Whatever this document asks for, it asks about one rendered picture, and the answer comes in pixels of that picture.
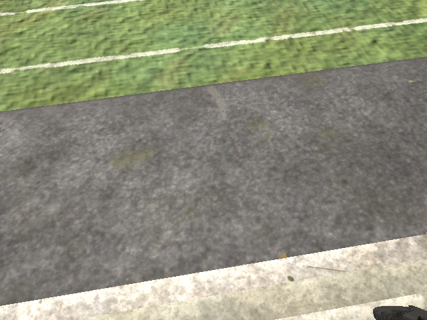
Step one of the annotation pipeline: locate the right robot hand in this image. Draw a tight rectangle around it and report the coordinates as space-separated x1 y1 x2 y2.
373 305 427 320

